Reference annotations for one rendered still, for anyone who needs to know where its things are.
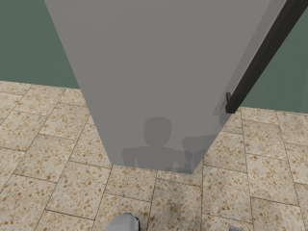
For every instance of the fridge door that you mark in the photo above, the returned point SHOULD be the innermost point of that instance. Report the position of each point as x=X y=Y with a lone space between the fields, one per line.
x=155 y=73

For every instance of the left robot shin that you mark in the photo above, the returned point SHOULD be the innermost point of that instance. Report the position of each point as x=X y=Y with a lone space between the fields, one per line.
x=127 y=213

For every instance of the robot left thigh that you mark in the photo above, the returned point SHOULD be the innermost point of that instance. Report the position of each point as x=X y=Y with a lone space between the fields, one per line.
x=123 y=222

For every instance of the handle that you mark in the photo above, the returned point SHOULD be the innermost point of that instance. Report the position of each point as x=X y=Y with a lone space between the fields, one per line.
x=281 y=27

